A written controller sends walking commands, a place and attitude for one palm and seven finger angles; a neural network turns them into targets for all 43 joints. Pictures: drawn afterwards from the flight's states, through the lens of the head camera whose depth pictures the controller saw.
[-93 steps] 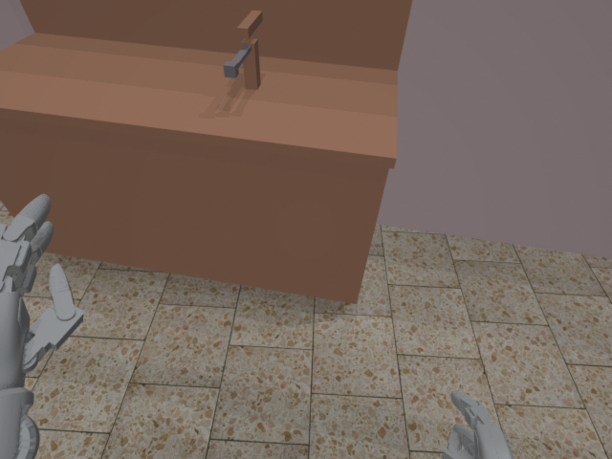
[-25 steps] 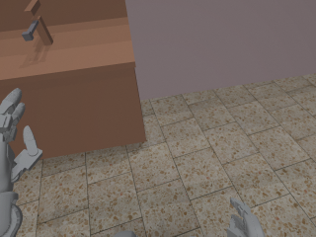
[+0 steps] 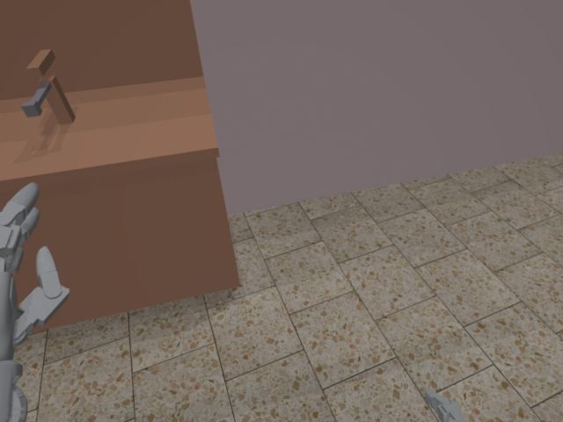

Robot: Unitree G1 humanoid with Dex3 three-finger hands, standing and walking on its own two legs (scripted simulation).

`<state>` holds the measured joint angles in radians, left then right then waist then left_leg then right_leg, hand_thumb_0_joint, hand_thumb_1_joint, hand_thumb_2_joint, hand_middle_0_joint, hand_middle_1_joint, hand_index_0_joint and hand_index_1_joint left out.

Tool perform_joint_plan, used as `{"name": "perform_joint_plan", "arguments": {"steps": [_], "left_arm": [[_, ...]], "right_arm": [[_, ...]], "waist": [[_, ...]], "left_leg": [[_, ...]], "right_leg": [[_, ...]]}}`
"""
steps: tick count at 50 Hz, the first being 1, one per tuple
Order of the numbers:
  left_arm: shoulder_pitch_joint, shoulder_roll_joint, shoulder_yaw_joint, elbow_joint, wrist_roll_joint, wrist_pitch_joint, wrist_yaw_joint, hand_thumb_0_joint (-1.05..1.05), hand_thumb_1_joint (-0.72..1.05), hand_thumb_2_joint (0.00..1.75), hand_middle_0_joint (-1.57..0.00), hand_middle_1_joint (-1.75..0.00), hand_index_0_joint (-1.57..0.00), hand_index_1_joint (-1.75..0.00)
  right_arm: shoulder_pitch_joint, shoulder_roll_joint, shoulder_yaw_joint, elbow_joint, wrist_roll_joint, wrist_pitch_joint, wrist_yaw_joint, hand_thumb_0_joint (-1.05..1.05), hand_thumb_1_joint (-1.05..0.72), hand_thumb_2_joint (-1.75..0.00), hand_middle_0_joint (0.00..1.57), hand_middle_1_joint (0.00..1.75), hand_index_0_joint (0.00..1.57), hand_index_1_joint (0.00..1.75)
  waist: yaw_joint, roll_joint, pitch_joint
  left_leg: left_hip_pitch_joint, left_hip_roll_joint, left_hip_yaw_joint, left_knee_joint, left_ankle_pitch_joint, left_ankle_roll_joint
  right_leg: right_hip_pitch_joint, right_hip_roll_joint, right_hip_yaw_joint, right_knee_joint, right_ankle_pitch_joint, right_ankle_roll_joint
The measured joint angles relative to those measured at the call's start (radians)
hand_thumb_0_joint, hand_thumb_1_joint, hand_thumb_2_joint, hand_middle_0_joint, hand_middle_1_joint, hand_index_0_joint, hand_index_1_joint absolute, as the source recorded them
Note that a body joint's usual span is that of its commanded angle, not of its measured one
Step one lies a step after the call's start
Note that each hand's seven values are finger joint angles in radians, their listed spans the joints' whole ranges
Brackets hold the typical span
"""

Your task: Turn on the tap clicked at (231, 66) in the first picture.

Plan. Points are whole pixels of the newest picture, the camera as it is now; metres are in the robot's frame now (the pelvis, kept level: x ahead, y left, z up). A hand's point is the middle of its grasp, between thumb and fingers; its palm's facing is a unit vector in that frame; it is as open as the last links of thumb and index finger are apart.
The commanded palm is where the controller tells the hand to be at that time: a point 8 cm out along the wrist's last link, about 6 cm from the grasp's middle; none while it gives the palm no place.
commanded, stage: take the last steps up to it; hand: left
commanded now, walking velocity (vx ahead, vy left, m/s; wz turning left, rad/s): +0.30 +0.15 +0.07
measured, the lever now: (32, 108) +0.76 +0.63 +0.11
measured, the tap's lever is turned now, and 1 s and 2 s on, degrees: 0 0 0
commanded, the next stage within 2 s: come to a stop and stand still in 1.48 s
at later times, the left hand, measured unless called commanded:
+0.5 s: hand (50, 223) +0.30 +0.30 +0.19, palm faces +0.43 -0.81 -0.40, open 7.4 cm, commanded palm +0.24 +0.34 +0.19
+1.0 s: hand (57, 163) +0.42 +0.35 +0.19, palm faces +0.40 -0.82 -0.41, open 7.4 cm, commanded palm +0.36 +0.40 +0.19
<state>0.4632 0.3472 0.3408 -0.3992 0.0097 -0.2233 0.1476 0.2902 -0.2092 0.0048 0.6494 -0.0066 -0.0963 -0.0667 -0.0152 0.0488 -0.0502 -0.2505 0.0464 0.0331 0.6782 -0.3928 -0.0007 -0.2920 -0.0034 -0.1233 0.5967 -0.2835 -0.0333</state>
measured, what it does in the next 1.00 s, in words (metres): walks ahead: left foot, then right foot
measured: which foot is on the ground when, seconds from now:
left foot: up 0.00-0.32, down 0.34-0.60, up 0.62-0.92, down 0.94-1.00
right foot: down 0.00-0.36, up 0.38-0.58, down 0.60-0.94, up 0.96-1.00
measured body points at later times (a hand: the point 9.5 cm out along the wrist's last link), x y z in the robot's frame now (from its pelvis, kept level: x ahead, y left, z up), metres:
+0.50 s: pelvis +0.08 +0.06 +0.00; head +0.09 +0.05 +0.45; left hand +0.27 +0.34 +0.21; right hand +0.25 -0.17 -0.08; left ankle +0.10 +0.18 -0.72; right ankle +0.05 -0.05 -0.68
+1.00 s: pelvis +0.20 +0.12 -0.01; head +0.22 +0.13 +0.44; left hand +0.40 +0.40 +0.21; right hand +0.37 -0.14 -0.08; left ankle +0.27 +0.24 -0.72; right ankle +0.12 -0.01 -0.68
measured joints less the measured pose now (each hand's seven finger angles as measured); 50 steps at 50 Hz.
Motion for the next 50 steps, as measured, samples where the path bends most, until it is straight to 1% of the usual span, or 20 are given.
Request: {"name": "perform_joint_plan", "arguments": {"steps": [3, 6, 8, 11, 14, 17, 18, 20, 23, 25, 28, 30, 33, 35, 37, 41, 45, 47, 48, 50], "left_arm": [[-0.057, -0.021, -0.03, 0.019, -0.003, -0.014, -0.014, 0.01, 0.89, 0.9, -0.21, -0.31, -0.21, -0.3], [-0.032, -0.027, -0.027, 0.005, -0.009, -0.034, -0.023, 0.01, 0.88, 0.9, -0.21, -0.31, -0.21, -0.3], [-0.002, -0.015, -0.016, -0.013, -0.011, -0.046, -0.025, 0.01, 0.88, 0.9, -0.21, -0.31, -0.21, -0.3], [0.025, 0.007, 0.0, -0.043, -0.013, -0.05, -0.018, 0.01, 0.88, 0.9, -0.21, -0.31, -0.21, -0.3], [0.025, 0.011, 0.006, -0.071, -0.014, -0.044, -0.004, 0.01, 0.88, 0.9, -0.21, -0.31, -0.21, -0.3], [0.003, 0.002, 0.008, -0.093, -0.017, -0.041, 0.006, 0.01, 0.88, 0.9, -0.21, -0.31, -0.21, -0.3], [-0.014, 0.005, 0.015, -0.093, -0.02, -0.042, 0.008, 0.01, 0.88, 0.9, -0.21, -0.31, -0.21, -0.3], [-0.051, 0.012, 0.029, -0.064, -0.022, -0.044, 0.012, 0.01, 0.88, 0.9, -0.21, -0.31, -0.21, -0.3], [-0.064, 0.018, 0.036, -0.03, -0.024, -0.024, 0.01, 0.01, 0.89, 0.9, -0.21, -0.31, -0.21, -0.3], [-0.043, 0.016, 0.033, -0.048, -0.027, -0.014, 0.008, 0.01, 0.89, 0.9, -0.21, -0.31, -0.21, -0.3], [-0.001, 0.019, 0.02, -0.089, -0.029, -0.015, 0.006, 0.01, 0.89, 0.9, -0.21, -0.31, -0.21, -0.3], [0.014, 0.038, 0.02, -0.109, -0.023, -0.02, 0.002, 0.01, 0.89, 0.9, -0.21, -0.31, -0.21, -0.3], [-0.012, 0.021, 0.004, -0.083, -0.025, -0.029, -0.01, 0.01, 0.88, 0.9, -0.21, -0.31, -0.21, -0.3], [-0.015, 0.0, 0.006, -0.055, -0.03, -0.034, -0.014, 0.01, 0.88, 0.9, -0.21, -0.31, -0.21, -0.3], [-0.005, -0.013, 0.013, -0.031, -0.027, -0.044, -0.014, 0.01, 0.88, 0.9, -0.21, -0.31, -0.21, -0.3], [0.008, -0.013, 0.021, -0.032, -0.018, -0.051, -0.008, 0.01, 0.88, 0.9, -0.21, -0.31, -0.21, -0.3], [0.016, -0.005, 0.014, -0.1, -0.012, -0.046, 0.004, 0.01, 0.88, 0.9, -0.21, -0.31, -0.21, -0.3], [0.012, 0.009, 0.024, -0.139, -0.015, -0.053, 0.01, 0.01, 0.88, 0.9, -0.21, -0.31, -0.21, -0.3], [-0.012, 0.024, 0.032, -0.137, -0.018, -0.057, 0.012, 0.01, 0.88, 0.9, -0.21, -0.31, -0.21, -0.3], [-0.057, 0.053, 0.042, -0.102, -0.022, -0.062, 0.012, 0.01, 0.88, 0.9, -0.21, -0.31, -0.21, -0.3]], "right_arm": [[-0.031, -0.002, -0.006, 0.038, 0.0, 0.016, 0.015, 0.01, -0.9, -0.9, 0.2, 0.3, 0.2, 0.3], [-0.052, -0.006, -0.004, 0.046, 0.0, 0.036, 0.023, 0.01, -0.9, -0.9, 0.2, 0.3, 0.2, 0.3], [-0.057, -0.005, -0.004, 0.037, 0.0, 0.041, 0.022, 0.01, -0.9, -0.9, 0.2, 0.3, 0.2, 0.3], [-0.051, -0.008, -0.009, 0.013, -0.001, 0.035, 0.016, 0.01, -0.9, -0.9, 0.2, 0.3, 0.2, 0.3], [-0.043, -0.021, -0.017, -0.004, -0.002, 0.02, 0.007, 0.01, -0.9, -0.9, 0.2, 0.3, 0.2, 0.3], [-0.039, -0.041, -0.029, -0.022, 0.001, 0.005, -0.006, 0.01, -0.9, -0.9, 0.2, 0.3, 0.2, 0.3], [-0.049, -0.038, -0.034, -0.025, 0.004, 0.002, -0.009, 0.01, -0.9, -0.9, 0.2, 0.3, 0.2, 0.3], [-0.078, -0.014, -0.036, -0.021, 0.008, 0.0, -0.011, 0.01, -0.9, -0.9, 0.2, 0.3, 0.2, 0.3], [-0.1, 0.028, -0.023, -0.018, 0.012, -0.011, -0.003, 0.01, -0.91, -0.9, 0.2, 0.3, 0.2, 0.3], [-0.1, 0.051, -0.007, -0.02, 0.013, -0.021, 0.005, 0.01, -0.9, -0.9, 0.2, 0.3, 0.2, 0.3], [-0.083, 0.067, 0.013, -0.025, 0.01, -0.032, 0.012, 0.01, -0.9, -0.9, 0.2, 0.3, 0.2, 0.3], [-0.067, 0.067, 0.02, -0.032, 0.009, -0.029, 0.013, 0.01, -0.9, -0.9, 0.2, 0.3, 0.2, 0.3], [-0.075, 0.036, 0.01, 0.016, 0.008, 0.0, 0.022, 0.01, -0.9, -0.9, 0.21, 0.3, 0.2, 0.3], [-0.079, 0.014, 0.003, 0.044, 0.01, 0.02, 0.027, 0.01, -0.9, -0.9, 0.21, 0.3, 0.2, 0.3], [-0.078, -0.004, -0.004, 0.05, 0.009, 0.033, 0.026, 0.01, -0.9, -0.9, 0.21, 0.3, 0.2, 0.3], [-0.07, -0.026, -0.02, 0.021, 0.004, 0.037, 0.022, 0.01, -0.9, -0.9, 0.2, 0.3, 0.2, 0.3], [-0.065, -0.045, -0.04, -0.019, 0.001, 0.017, 0.013, 0.01, -0.9, -0.9, 0.2, 0.3, 0.2, 0.3], [-0.072, -0.053, -0.051, -0.045, 0.004, 0.004, 0.007, 0.01, -0.9, -0.9, 0.2, 0.3, 0.2, 0.3], [-0.09, -0.039, -0.06, -0.046, 0.008, 0.0, 0.004, 0.01, -0.9, -0.9, 0.2, 0.3, 0.2, 0.3], [-0.117, -0.006, -0.058, -0.042, 0.012, -0.005, 0.004, 0.01, -0.91, -0.9, 0.2, 0.3, 0.2, 0.3]], "waist": [[0.008, 0.006, 0.03], [0.006, -0.006, 0.043], [0.002, -0.023, 0.051], [0.009, -0.053, 0.065], [0.025, -0.07, 0.076], [0.034, -0.058, 0.074], [0.035, -0.066, 0.082], [0.03, -0.083, 0.091], [0.006, -0.071, 0.08], [0.002, -0.061, 0.075], [0.004, -0.04, 0.072], [0.008, -0.03, 0.066], [0.022, -0.001, 0.074], [0.029, 0.001, 0.074], [0.027, -0.003, 0.075], [0.024, -0.042, 0.097], [0.031, -0.075, 0.118], [0.03, -0.073, 0.116], [0.025, -0.09, 0.126], [0.011, -0.103, 0.124]], "left_leg": [[-0.128, -0.017, -0.019, 0.29, -0.041, 0.002], [-0.228, -0.003, -0.008, 0.415, 0.024, -0.006], [-0.253, 0.021, 0.006, 0.358, 0.065, -0.008], [-0.228, 0.045, 0.036, 0.165, 0.103, -0.001], [-0.154, 0.044, 0.071, -0.012, 0.126, 0.008], [-0.056, 0.034, 0.099, -0.159, 0.158, 0.015], [-0.054, 0.026, 0.105, -0.153, 0.212, 0.007], [-0.06, 0.016, 0.12, -0.099, 0.181, 0.001], [-0.055, 0.018, 0.116, -0.094, 0.138, 0.011], [-0.043, 0.022, 0.118, -0.109, 0.134, 0.008], [-0.031, 0.029, 0.117, -0.104, 0.113, -0.003], [-0.052, 0.027, 0.11, -0.038, 0.065, 0.0], [-0.154, 0.003, 0.042, 0.267, -0.028, -0.001], [-0.222, -0.008, 0.02, 0.43, -0.009, -0.012], [-0.273, 0.004, 0.018, 0.47, 0.026, -0.019], [-0.264, 0.04, 0.057, 0.212, 0.094, -0.011], [-0.159, 0.031, 0.113, -0.072, 0.17, 0.004], [-0.103, 0.024, 0.129, -0.154, 0.253, 0.021], [-0.111, 0.017, 0.139, -0.109, 0.247, 0.025], [-0.118, 0.014, 0.144, -0.055, 0.187, 0.029]], "right_leg": [[0.007, -0.011, -0.019, 0.032, -0.028, -0.025], [0.035, -0.024, -0.012, -0.018, -0.018, -0.014], [0.054, -0.037, -0.007, -0.054, -0.004, -0.008], [0.073, -0.062, 0.005, -0.079, -0.002, 0.005], [0.089, -0.086, 0.017, -0.065, -0.027, 0.026], [0.088, -0.094, 0.024, 0.0, -0.082, 0.054], [0.073, -0.104, 0.038, 0.052, -0.109, 0.053], [0.009, -0.104, 0.074, 0.234, -0.212, 0.05], [-0.083, -0.078, 0.063, 0.412, -0.251, 0.054], [-0.105, -0.072, 0.033, 0.379, -0.232, 0.058], [-0.068, -0.059, -0.018, 0.186, -0.173, 0.06], [-0.024, -0.054, -0.031, 0.042, -0.074, 0.035], [-0.015, -0.058, -0.044, 0.083, -0.072, -0.01], [0.019, -0.065, -0.04, 0.051, -0.083, -0.007], [0.055, -0.073, -0.038, -0.002, -0.069, 0.012], [0.108, -0.102, -0.026, -0.064, -0.059, 0.034], [0.136, -0.129, -0.001, -0.035, -0.103, 0.071], [0.107, -0.135, 0.019, 0.075, -0.157, 0.077], [0.069, -0.14, 0.047, 0.187, -0.204, 0.07], [-0.023, -0.112, 0.087, 0.423, -0.272, 0.057]]}}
